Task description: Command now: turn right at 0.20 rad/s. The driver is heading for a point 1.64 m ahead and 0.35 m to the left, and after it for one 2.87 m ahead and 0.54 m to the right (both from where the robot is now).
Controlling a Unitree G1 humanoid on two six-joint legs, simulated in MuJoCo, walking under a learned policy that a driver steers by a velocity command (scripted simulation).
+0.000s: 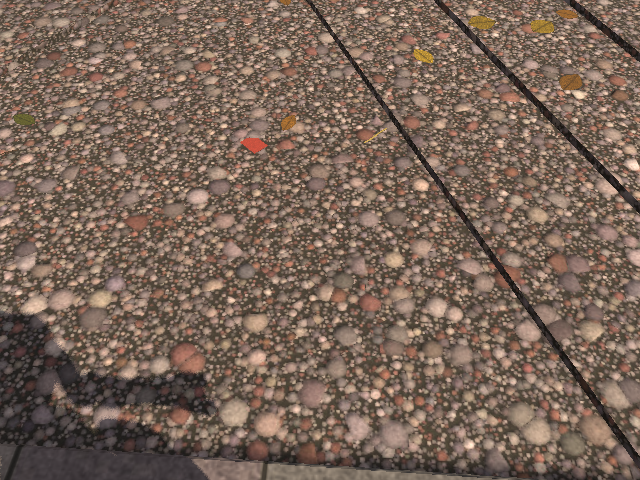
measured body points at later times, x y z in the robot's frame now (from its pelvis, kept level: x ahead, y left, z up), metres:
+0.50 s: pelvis -0.01 +0.00 +0.01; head +0.00 +0.00 +0.46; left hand +0.08 +0.26 -0.13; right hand +0.09 -0.26 -0.12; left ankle +0.00 +0.10 -0.73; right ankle -0.03 -0.11 -0.73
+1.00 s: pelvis +0.07 +0.03 +0.00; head +0.07 +0.05 +0.45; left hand +0.09 +0.30 -0.15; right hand +0.07 -0.24 -0.13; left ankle +0.03 +0.10 -0.73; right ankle +0.00 -0.10 -0.68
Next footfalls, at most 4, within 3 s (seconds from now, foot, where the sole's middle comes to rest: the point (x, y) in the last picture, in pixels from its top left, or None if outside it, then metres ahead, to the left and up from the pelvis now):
0.26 right None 0.01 -0.11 -0.77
1.30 right None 0.33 -0.06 -0.77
1.64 left None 0.27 0.16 -0.77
2.32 left None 0.42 0.12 -0.77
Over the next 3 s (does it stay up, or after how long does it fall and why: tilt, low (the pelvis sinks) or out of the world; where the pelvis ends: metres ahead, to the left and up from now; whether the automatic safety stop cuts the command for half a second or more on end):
stays up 0.36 0.03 0.01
